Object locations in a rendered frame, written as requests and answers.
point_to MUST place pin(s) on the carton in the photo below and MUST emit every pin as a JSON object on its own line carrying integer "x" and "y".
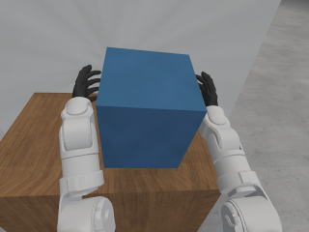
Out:
{"x": 149, "y": 108}

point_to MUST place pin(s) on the right robot hand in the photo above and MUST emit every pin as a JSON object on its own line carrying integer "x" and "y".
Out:
{"x": 207, "y": 88}

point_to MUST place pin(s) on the left robot forearm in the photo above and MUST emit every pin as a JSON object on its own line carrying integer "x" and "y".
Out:
{"x": 78, "y": 142}

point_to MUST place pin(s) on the pedestal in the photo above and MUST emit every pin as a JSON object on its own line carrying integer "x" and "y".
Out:
{"x": 143, "y": 199}

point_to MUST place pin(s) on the left robot hand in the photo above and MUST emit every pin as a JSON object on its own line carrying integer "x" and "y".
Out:
{"x": 81, "y": 87}

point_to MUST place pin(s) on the right robot forearm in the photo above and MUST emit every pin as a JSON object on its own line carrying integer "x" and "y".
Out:
{"x": 234, "y": 174}

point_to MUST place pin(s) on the robot left upper arm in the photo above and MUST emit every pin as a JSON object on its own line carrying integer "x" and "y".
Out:
{"x": 93, "y": 214}

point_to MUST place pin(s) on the robot right upper arm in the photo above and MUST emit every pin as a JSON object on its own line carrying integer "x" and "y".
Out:
{"x": 249, "y": 214}

